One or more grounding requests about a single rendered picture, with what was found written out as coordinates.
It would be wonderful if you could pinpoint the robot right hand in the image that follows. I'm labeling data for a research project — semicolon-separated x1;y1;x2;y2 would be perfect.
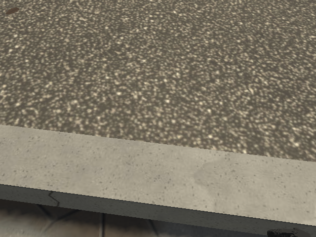
267;227;311;237

